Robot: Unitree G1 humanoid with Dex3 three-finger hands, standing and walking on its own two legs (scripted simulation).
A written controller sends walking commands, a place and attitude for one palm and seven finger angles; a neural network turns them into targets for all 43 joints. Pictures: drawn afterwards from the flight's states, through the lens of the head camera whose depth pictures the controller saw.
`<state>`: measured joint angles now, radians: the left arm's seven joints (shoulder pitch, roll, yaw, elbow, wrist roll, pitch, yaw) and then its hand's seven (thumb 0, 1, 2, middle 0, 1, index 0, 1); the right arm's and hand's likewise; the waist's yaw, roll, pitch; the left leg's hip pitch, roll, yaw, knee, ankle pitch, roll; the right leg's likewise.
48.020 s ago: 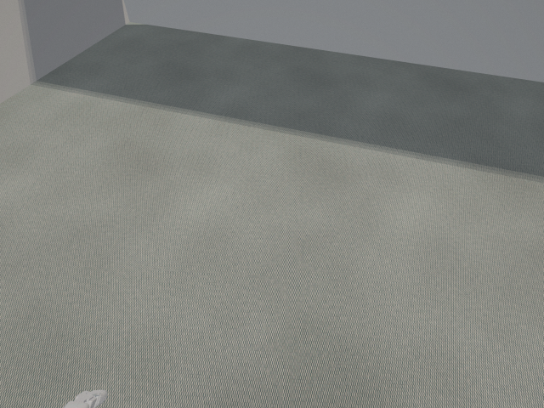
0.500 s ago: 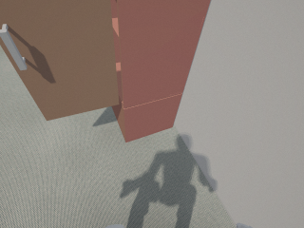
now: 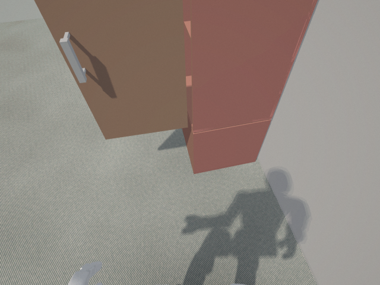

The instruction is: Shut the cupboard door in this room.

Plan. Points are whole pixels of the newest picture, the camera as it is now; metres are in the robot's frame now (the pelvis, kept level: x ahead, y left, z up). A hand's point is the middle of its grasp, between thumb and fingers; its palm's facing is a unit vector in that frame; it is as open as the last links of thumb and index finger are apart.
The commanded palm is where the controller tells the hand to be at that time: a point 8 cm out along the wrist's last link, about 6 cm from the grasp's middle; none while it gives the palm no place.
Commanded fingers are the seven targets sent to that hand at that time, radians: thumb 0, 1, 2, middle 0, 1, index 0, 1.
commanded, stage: turn to face it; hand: left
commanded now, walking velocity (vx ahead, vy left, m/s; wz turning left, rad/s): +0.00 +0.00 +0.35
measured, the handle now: (75, 58) +0.70 +0.36 +0.08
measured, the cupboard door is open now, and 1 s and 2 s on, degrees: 88 88 88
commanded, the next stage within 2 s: take the last steps up to it in 0.20 s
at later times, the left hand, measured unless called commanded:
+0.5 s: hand out of the picture -0.07 +0.19 -0.17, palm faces +0.29 -0.93 -0.24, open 7.4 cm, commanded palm none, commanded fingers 0.00 0.90 0.90 -0.20 -0.30 -0.20 -0.30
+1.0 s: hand out of the picture +0.14 +0.19 -0.16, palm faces +0.28 -0.93 -0.23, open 7.3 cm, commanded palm none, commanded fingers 0.00 0.90 0.90 -0.20 -0.30 -0.20 -0.30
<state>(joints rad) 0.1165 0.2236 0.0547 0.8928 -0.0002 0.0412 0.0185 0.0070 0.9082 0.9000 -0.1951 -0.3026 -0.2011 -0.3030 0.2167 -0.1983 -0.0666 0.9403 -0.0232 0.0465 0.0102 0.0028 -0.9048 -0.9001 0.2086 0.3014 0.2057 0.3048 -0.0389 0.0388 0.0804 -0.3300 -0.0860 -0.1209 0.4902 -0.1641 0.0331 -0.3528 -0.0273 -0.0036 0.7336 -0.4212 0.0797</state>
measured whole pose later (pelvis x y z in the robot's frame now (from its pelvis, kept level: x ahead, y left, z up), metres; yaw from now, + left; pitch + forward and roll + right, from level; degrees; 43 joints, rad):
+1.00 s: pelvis +0.11 -0.01 -0.01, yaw +14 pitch -2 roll +1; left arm 0.19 0.15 0.04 0.99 0.01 -0.06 -0.01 0.00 0.91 0.90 -0.20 -0.30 -0.20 -0.30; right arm 0.34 -0.19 -0.06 1.12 -0.02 0.00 0.01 0.01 -0.91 -0.90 0.20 0.30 0.20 0.30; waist 0.00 0.05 0.09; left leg -0.35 0.03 0.00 1.17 -0.38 0.02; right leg -0.36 -0.05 -0.17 0.62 -0.24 -0.07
